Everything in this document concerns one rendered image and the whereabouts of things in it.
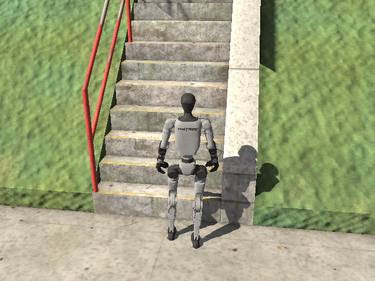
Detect stairs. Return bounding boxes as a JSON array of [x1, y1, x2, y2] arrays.
[[92, 0, 233, 222]]

